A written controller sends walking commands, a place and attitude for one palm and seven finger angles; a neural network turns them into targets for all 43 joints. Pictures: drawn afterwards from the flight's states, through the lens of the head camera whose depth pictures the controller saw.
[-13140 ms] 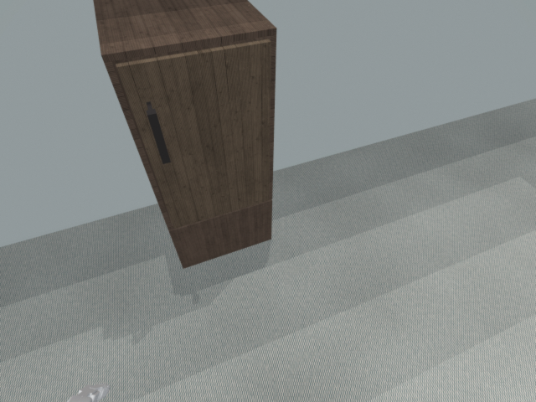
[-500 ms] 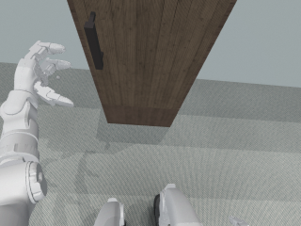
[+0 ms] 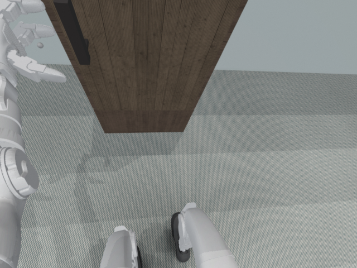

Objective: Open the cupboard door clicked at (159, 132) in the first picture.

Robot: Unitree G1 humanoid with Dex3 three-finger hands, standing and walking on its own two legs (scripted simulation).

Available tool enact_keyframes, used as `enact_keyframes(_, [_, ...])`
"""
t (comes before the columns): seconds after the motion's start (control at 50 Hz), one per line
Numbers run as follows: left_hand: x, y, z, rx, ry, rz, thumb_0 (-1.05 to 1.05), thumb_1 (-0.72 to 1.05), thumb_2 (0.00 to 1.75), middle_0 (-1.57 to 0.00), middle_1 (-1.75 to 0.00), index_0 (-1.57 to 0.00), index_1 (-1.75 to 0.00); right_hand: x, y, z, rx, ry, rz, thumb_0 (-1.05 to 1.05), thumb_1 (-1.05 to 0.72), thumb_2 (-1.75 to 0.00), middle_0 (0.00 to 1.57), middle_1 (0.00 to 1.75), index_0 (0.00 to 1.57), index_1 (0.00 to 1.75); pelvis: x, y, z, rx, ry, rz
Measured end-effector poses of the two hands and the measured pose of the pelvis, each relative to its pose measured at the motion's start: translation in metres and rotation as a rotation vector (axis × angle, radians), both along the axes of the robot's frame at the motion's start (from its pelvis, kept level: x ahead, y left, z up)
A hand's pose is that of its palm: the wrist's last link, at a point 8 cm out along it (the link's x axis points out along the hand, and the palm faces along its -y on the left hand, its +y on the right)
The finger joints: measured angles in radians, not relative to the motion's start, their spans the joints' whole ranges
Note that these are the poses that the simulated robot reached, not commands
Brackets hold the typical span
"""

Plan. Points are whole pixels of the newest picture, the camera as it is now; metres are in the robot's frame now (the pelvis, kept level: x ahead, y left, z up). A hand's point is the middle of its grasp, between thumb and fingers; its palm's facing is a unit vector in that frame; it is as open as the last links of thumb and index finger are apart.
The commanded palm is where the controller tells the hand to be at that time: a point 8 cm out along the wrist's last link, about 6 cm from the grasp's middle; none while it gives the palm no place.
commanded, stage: move the hooked fingers beside the handle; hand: left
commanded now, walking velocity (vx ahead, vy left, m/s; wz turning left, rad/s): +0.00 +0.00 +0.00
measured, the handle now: (76, 26) +0.60 +0.13 +0.07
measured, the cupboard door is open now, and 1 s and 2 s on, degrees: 0 0 0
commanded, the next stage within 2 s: slide the fingers in behind the handle in 0.70 s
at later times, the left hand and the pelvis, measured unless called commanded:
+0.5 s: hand (46, 52) +0.55 +0.18 +0.06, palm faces -0.10 -0.99 -0.01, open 14.0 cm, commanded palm +0.53 +0.22 +0.06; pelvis +0.02 +0.01 +0.01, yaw +0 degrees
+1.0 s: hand (50, 53) +0.54 +0.17 +0.06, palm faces -0.11 -0.99 -0.02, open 14.0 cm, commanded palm +0.52 +0.21 +0.06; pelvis +0.01 +0.00 +0.01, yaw +0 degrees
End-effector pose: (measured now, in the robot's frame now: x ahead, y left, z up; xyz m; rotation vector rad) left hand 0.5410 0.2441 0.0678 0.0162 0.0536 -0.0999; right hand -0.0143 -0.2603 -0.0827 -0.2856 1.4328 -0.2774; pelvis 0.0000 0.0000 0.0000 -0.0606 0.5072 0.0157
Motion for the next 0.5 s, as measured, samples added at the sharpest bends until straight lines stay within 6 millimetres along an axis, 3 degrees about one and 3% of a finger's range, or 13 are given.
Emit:
enact_keyframes(0.18, [-0.005, 0.006, -0.011, 0.007, 0.017, 0.008, -0.01, -0.50, 0.30, -0.30, -1.20, -0.30, -1.20, -0.007, 0.015, 0.002, 0.041, 0.052, -0.030, 0.01, -0.90, -0.90, 0.21, 0.30, 0.20, 0.30, 0.008, 0.006, 0.005, -0.002, 0.002, -0.012])
enact_keyframes(0.36, [-0.005, 0.000, 0.003, 0.007, -0.016, -0.006, -0.01, -0.50, 0.30, -0.29, -1.20, -0.30, -1.20, 0.016, 0.016, 0.006, 0.041, 0.027, -0.002, 0.01, -0.90, -0.90, 0.21, 0.30, 0.20, 0.30, 0.017, 0.008, 0.011, -0.013, -0.009, 0.008])
enact_keyframes(0.5, [-0.007, -0.007, -0.009, 0.004, 0.034, -0.004, -0.01, -0.50, 0.30, -0.30, -1.20, -0.30, -1.20, 0.034, 0.011, 0.007, 0.029, -0.022, 0.014, 0.01, -0.90, -0.90, 0.21, 0.30, 0.20, 0.30, 0.019, 0.007, 0.012, -0.008, -0.015, 0.005])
